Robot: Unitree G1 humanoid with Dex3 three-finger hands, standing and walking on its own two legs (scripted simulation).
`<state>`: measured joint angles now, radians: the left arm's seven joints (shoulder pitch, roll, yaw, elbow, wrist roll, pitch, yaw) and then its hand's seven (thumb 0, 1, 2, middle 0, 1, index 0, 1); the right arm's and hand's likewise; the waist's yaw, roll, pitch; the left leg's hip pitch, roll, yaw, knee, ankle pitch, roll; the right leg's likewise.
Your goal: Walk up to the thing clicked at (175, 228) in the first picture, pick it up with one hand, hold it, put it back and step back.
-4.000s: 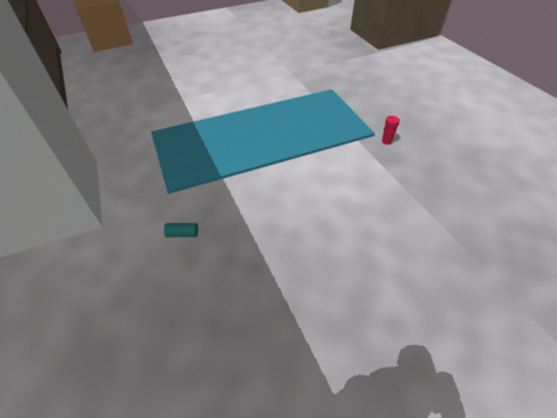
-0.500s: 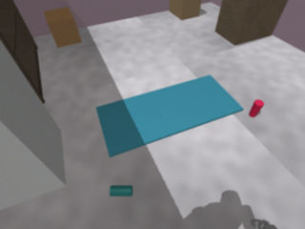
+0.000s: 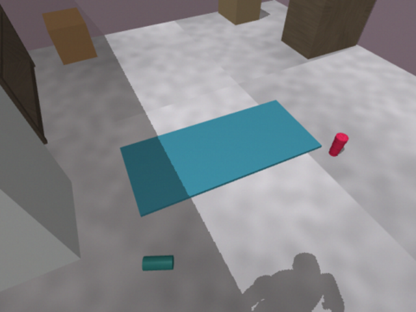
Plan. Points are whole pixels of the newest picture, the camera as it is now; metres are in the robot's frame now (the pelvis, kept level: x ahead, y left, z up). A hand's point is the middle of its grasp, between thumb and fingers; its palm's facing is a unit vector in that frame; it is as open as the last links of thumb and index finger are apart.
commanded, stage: walk up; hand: left
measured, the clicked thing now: (158, 262) +0.46 +0.24 -0.75
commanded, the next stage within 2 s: stand in 0.16 s
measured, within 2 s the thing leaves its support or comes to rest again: neither
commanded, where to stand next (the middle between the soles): +0.06 -0.01 m, yaw +1 degrees
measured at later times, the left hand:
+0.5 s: hand out of the picture +0.09 +0.26 -0.15, palm faces -0.01 -0.93 -0.35, open 7.3 cm
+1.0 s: hand out of the picture +0.08 +0.25 -0.15, palm faces -0.01 -0.94 -0.35, open 7.3 cm
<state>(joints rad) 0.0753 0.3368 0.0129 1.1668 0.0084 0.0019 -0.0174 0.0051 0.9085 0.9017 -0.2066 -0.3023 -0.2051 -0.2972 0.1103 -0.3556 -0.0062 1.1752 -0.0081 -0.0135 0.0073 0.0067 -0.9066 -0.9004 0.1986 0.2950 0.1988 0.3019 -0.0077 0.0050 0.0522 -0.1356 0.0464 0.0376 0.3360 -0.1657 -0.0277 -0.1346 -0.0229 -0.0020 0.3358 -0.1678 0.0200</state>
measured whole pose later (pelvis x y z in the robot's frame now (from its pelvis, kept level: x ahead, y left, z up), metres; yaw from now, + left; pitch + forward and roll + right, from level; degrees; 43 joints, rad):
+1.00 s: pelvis +0.01 +0.00 +0.00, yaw +1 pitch -2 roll +0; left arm 0.11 0.35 0.00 1.14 0.01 -0.01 -0.01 0.01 0.91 0.90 -0.21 -0.30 -0.21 -0.30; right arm 0.10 -0.35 -0.01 1.15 -0.01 0.00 0.01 0.01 -0.91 -0.90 0.20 0.29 0.20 0.30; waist 0.00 0.01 0.05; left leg -0.11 0.04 0.03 0.31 -0.17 -0.03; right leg -0.11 -0.03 -0.02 0.33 -0.19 0.02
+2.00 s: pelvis +0.02 -0.01 +0.00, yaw +1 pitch -2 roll +0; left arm 0.12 0.36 0.00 1.13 0.01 -0.01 -0.01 0.01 0.91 0.90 -0.21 -0.30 -0.21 -0.30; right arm 0.11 -0.36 0.00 1.14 -0.01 -0.01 0.01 0.01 -0.91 -0.90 0.20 0.30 0.20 0.30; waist 0.00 0.01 0.05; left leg -0.10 0.05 0.03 0.31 -0.18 -0.04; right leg -0.10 -0.02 -0.02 0.32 -0.20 0.01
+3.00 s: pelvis +0.02 +0.00 +0.00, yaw +1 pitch -2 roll +0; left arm 0.12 0.35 0.00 1.12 0.01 -0.01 0.00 0.01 0.91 0.90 -0.21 -0.30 -0.21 -0.30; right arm 0.12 -0.35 -0.01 1.13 -0.01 0.00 0.01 0.01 -0.91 -0.90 0.20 0.30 0.20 0.30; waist 0.00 0.01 0.05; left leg -0.09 0.05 0.03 0.31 -0.18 -0.04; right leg -0.09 -0.02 -0.01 0.32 -0.20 0.01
